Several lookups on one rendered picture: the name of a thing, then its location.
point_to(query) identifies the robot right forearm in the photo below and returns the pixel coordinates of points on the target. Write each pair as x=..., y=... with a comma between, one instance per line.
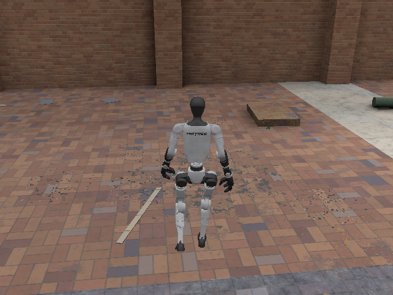
x=226, y=166

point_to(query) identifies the left robot shin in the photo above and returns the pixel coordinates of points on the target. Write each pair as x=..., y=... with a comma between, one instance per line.
x=179, y=218

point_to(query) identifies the right robot upper arm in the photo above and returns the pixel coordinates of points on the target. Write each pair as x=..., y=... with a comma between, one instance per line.
x=219, y=141

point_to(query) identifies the robot left hand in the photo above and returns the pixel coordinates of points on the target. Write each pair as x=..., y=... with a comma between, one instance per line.
x=163, y=172

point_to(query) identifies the left robot upper arm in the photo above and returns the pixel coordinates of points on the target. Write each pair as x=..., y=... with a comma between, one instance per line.
x=178, y=128

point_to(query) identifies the robot right hand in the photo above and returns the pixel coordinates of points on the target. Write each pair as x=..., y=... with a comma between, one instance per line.
x=229, y=183

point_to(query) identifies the robot left forearm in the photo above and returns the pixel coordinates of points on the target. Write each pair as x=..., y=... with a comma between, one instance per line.
x=167, y=160

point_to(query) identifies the robot right foot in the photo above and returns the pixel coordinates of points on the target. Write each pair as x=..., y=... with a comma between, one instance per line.
x=201, y=242

